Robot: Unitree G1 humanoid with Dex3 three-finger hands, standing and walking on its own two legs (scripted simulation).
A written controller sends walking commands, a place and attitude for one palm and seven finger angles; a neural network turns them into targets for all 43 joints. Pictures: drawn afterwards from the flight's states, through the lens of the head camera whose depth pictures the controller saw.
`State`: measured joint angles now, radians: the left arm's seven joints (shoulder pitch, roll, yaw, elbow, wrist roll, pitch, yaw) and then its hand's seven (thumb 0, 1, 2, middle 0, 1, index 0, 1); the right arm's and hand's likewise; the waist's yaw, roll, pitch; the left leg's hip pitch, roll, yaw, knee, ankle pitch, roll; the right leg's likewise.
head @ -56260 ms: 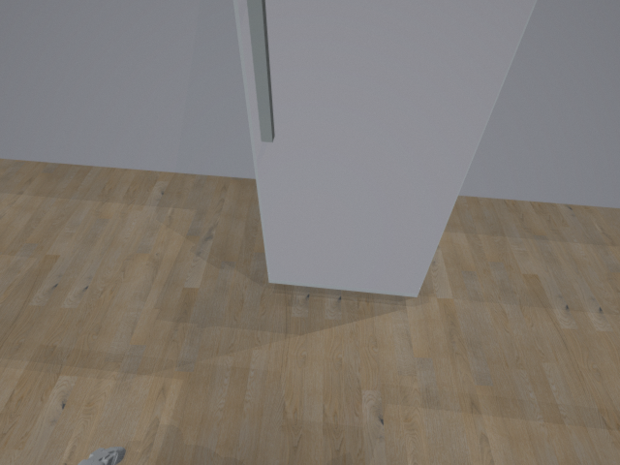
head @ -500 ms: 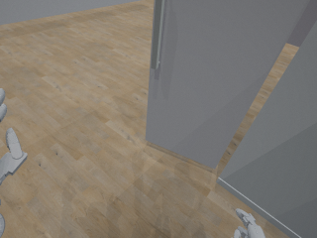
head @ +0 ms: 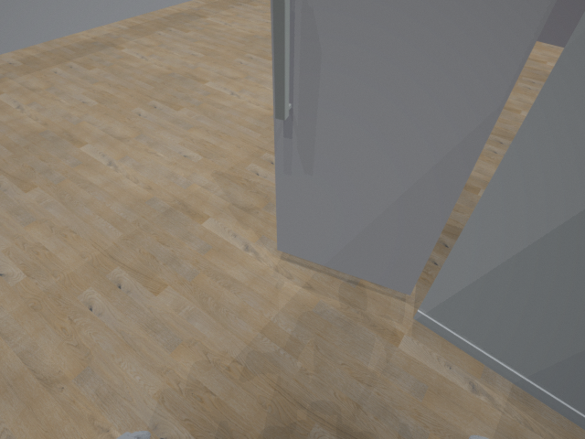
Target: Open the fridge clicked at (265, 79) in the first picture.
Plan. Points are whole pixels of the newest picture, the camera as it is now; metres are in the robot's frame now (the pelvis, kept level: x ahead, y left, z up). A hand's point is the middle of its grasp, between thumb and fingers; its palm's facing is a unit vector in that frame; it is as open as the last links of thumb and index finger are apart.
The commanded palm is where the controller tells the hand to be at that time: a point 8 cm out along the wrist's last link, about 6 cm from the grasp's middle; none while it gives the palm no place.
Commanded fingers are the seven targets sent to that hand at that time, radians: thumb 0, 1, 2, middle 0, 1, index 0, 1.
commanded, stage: let the arm hang, fingers relaxed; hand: left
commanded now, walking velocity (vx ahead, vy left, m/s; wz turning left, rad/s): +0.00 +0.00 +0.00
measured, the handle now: (285, 39) +0.89 +0.03 +0.17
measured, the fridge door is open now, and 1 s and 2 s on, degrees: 107 107 107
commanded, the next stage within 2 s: look to check the result in 0.84 s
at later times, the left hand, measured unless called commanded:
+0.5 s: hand out of the picture +0.09 +0.27 -0.14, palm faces -0.06 -0.93 -0.37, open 7.4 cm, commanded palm none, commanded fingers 0.00 0.90 0.90 -0.20 -0.30 -0.20 -0.30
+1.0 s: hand (135, 432) +0.17 +0.24 -0.14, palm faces -0.11 -0.94 -0.33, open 7.4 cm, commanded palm none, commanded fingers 0.00 0.90 0.90 -0.20 -0.30 -0.20 -0.30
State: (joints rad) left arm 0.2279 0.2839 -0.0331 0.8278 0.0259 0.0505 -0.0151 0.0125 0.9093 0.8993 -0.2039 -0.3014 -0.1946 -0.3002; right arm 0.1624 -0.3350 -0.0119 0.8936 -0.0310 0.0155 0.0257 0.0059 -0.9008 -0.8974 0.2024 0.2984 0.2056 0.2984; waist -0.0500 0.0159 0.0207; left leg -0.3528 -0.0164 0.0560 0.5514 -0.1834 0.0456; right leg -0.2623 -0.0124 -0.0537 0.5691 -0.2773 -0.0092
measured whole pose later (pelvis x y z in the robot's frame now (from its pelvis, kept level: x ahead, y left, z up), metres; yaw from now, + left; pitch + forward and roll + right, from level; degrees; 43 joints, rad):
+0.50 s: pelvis +0.04 +0.01 +0.02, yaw -1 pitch -1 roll -1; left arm 0.14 0.38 0.00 1.16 0.01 -0.01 0.00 0.01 0.91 0.90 -0.20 -0.30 -0.20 -0.30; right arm 0.08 -0.30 -0.01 1.14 -0.02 0.00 0.01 0.00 -0.90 -0.90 0.20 0.30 0.20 0.30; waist 0.00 0.00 0.07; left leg -0.19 -0.03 0.07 0.33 -0.12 0.06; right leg -0.10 -0.02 -0.03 0.33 -0.21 0.01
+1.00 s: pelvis +0.08 +0.01 +0.02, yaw -2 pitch -1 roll +0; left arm 0.09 0.34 -0.02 1.12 0.01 -0.02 0.00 0.01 0.91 0.90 -0.21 -0.30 -0.20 -0.30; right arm 0.09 -0.35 -0.01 1.15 -0.02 -0.01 0.01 0.00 -0.90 -0.90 0.20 0.30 0.20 0.30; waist -0.03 -0.02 0.06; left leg -0.12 -0.04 0.09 0.28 -0.15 0.06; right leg -0.03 -0.03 -0.01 0.28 -0.23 0.02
